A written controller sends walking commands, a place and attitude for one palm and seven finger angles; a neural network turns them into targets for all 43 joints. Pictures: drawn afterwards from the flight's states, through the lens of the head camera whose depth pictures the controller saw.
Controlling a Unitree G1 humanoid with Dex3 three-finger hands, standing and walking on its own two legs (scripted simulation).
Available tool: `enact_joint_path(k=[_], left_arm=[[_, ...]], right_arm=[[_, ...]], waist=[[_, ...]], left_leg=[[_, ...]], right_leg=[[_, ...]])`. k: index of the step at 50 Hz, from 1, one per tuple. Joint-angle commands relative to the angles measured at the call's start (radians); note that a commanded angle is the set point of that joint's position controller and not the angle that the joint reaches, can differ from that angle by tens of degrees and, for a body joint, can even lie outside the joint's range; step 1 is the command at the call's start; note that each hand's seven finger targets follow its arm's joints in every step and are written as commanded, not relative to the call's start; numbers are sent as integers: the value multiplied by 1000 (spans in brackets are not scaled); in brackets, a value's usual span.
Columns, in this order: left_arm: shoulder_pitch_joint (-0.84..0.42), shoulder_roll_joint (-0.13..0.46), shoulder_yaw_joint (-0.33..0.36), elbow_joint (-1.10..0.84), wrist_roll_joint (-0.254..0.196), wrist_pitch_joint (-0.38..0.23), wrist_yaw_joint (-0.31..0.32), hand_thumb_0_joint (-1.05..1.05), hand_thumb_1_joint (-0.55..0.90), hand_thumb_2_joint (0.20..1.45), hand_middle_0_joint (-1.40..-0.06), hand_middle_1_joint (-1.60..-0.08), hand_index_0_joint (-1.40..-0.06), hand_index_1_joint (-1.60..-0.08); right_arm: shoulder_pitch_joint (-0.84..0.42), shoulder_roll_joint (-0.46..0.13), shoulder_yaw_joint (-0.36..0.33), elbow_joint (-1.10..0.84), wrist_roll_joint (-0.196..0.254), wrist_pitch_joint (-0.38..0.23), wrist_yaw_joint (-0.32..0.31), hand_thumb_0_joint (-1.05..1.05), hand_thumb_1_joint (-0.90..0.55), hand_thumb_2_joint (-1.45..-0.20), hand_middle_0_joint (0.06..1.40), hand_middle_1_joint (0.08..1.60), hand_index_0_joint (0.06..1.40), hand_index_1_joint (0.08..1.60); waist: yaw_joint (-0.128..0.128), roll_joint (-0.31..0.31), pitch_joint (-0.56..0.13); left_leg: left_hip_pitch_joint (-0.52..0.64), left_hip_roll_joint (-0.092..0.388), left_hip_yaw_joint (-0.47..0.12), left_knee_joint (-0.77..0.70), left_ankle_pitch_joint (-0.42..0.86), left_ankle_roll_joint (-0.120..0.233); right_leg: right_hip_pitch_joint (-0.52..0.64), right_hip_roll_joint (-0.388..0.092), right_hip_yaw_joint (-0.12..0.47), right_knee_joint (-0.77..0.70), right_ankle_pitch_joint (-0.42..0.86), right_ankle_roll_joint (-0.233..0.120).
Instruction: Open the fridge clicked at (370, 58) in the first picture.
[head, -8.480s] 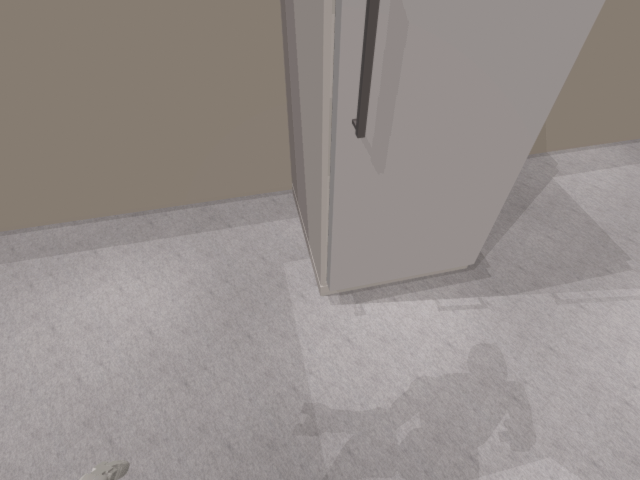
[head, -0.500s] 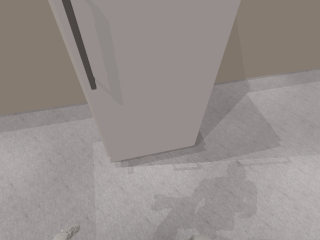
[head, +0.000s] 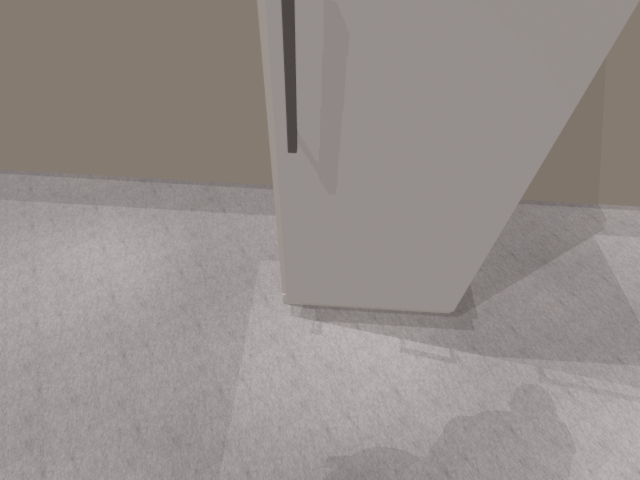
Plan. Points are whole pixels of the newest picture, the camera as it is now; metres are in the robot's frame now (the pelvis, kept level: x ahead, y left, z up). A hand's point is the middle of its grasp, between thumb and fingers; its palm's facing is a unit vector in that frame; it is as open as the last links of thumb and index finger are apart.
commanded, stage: take the last steps up to it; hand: left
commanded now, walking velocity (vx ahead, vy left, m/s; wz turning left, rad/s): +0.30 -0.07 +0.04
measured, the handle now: (290, 52) +0.70 +0.11 +0.18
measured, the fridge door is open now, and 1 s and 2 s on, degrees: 0 0 0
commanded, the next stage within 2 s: come to a stop and stand still in 0.80 s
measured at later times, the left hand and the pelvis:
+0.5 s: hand out of the picture +0.13 +0.15 -0.16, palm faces +0.03 -0.98 -0.21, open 7.4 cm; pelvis +0.07 -0.03 +0.00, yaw +0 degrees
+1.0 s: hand out of the picture +0.12 +0.11 -0.18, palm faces +0.16 -0.98 -0.09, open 7.4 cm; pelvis +0.21 -0.02 +0.00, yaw +1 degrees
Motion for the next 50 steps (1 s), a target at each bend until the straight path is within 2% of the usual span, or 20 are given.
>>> enact_joint_path(k=[1, 2, 4, 7, 14, 18, 21, 22, 23, 24, 25, 26, 28, 31, 42, 45, 46, 47, 48, 50], left_arm=[[-37, 68, 8, -87, -4, -10, -10, 0, 900, 900, -200, -300, -200, -300], [-91, 73, 11, -75, 4, -1, -8, 0, 900, 900, -200, -300, -200, -300], [-87, 86, 17, -29, 6, -11, -29, 0, 900, 900, -200, -300, -200, -300], [3, 63, 6, 31, 5, -20, -43, 0, 900, 900, -200, -300, -200, -300], [-72, 28, 6, 17, 0, -23, -48, 0, 900, 900, -200, -300, -200, -300], [-106, 6, 9, 13, -2, -32, -52, 0, 900, 900, -200, -300, -200, -300], [14, 18, 19, 64, -3, -46, -49, 0, 900, 900, -200, -300, -200, -300], [117, 44, 27, 98, 1, -57, -44, 0, 900, 900, -200, -300, -200, -300], [229, 124, 42, 135, 7, -72, -33, 0, 900, 900, -200, -300, -200, -300], [315, 189, 51, 148, -3, -70, -23, 0, 900, 900, -200, -300, -200, -300], [282, 176, 47, 147, -12, -72, -18, 0, 900, 900, -200, -300, -200, -300], [203, 130, 40, 129, -11, -65, -11, 0, 900, 900, -200, -300, -200, -300], [78, 46, 19, 92, -4, -69, -1, 0, 900, 900, -200, -300, -200, -300], [65, 15, 3, 98, -1, -84, 2, 0, 900, 900, -200, -300, -200, -300], [185, 26, -3, 185, -1, -95, 2, 0, 900, 900, -200, -300, -200, -300], [181, 5, -8, 197, -9, -84, 6, 0, 900, 900, -200, -300, -200, -300], [182, -18, -12, 196, -9, -78, 8, 0, 900, 900, -200, -300, -200, -300], [213, -57, -23, 188, -19, -74, 12, 0, 900, 900, -200, -300, -200, -300], [232, -74, -37, 193, -24, -64, 20, 0, 900, 900, -200, -300, -200, -300], [188, -45, -31, 202, -19, -35, 28, 0, 900, 900, -200, -300, -200, -300]], right_arm=[[154, -220, -31, -31, -14, -49, -14, 0, -900, -900, 200, 300, 200, 300], [160, -199, -29, -8, -19, -58, -27, 0, -900, -900, 200, 300, 200, 300], [107, -117, -3, -8, -16, -68, -38, 0, -900, -900, 200, 300, 200, 300], [100, -98, 3, 2, -8, -91, -41, 0, -900, -900, 200, 300, 200, 300], [191, -94, -12, 54, -11, -101, -45, 0, -900, -900, 200, 300, 200, 300], [196, -93, -17, 77, -19, -98, -44, 0, -900, -900, 200, 300, 200, 300], [176, -80, -14, 89, -17, -95, -42, 0, -900, -900, 200, 300, 200, 300], [182, -54, -7, 94, -14, -98, -39, 0, -900, -900, 200, 300, 200, 300], [193, 7, 5, 82, -3, -106, -32, 0, -900, -900, 200, 300, 200, 300], [127, 13, 12, 30, -1, -106, -26, 0, -900, -900, 200, 300, 200, 300], [102, -25, -2, 28, -3, -97, -23, 0, -900, -900, 200, 300, 200, 300], [65, -21, -12, 25, -5, -91, -18, 0, -900, -900, 200, 300, 200, 300], [96, 10, -13, 51, -17, -76, -10, 0, -900, -900, 200, 300, 200, 300], [168, 54, -8, 78, -20, -62, -4, 0, -900, -900, 200, 300, 200, 300], [-39, 71, 13, 26, -8, -94, 0, 0, -900, -900, 200, 300, 200, 300], [30, 61, 18, 63, -9, -106, -14, 0, -900, -900, 200, 300, 200, 300], [120, 19, 12, 94, -11, -116, -22, 0, -900, -900, 200, 300, 200, 300], [189, -43, 5, 113, -13, -119, -38, 0, -900, -900, 200, 300, 200, 300], [193, -60, 12, 125, -1, -107, -50, 0, -900, -900, 200, 300, 200, 300], [89, -52, 24, 115, 5, -92, -68, 0, -900, -900, 200, 300, 200, 300]], waist=[[-86, 263, -90], [-104, 317, -44], [-67, 217, 75], [-36, 161, 32], [-62, 139, 56], [-66, 150, 75], [-6, 89, 17], [37, 9, -29], [77, -185, -93], [112, -293, -100], [101, -253, -84], [73, -181, -3], [4, -60, 50], [-41, -61, 24], [13, -76, 17], [-27, -53, -1], [-57, 49, -66], [-67, 168, -157], [-54, 268, -206], [-30, 190, -143]], left_leg=[[194, 370, -443, -365, -1, 186], [137, 354, -462, -417, -127, 200], [46, 277, -375, -442, -181, 189], [93, 230, -257, -431, -38, 185], [139, 268, -239, -434, 18, 213], [63, 268, -219, -401, 28, 203], [-39, 218, -161, -250, 48, 153], [-111, 154, -108, -105, 39, 118], [-287, 49, 25, 168, -62, 68], [-423, -5, 43, 406, -277, 60], [-428, 36, -32, 535, -222, 71], [-446, 66, -37, 606, -138, 74], [-384, 108, -30, 594, -6, 53], [-302, 104, 9, 505, 78, 28], [-232, 73, 75, 97, 91, 20], [-17, 35, 105, -82, 195, 34], [139, 86, 35, -137, 416, 49], [335, 266, -128, -95, 806, 132], [339, 397, -221, -147, 1114, 214], [186, 390, -183, -197, 1040, 242]], right_leg=[[-301, 52, 56, 294, -299, 8], [-337, 46, 120, 386, -288, 4], [-342, 36, 150, 462, -141, -11], [-308, 39, 128, 448, -55, 0], [-314, 22, 122, 262, -34, 12], [-181, 43, 89, 103, -53, 4], [90, 88, 56, -86, 44, -8], [255, 71, 97, -160, 44, -23], [437, -131, 347, -250, -85, -94], [448, -285, 602, -380, -143, -181], [329, -290, 648, -452, -344, -213], [228, -279, 613, -486, -446, -217], [64, -208, 428, -478, -295, -184], [29, -132, 239, -469, -64, -164], [195, -137, 187, -336, 391, -186], [141, -78, 150, -201, 444, -137], [94, -26, 112, -42, 434, -94], [-58, 45, 66, 91, 213, -38], [-68, 85, 77, 214, -269, -3], [-36, 51, 152, 256, -341, 6]])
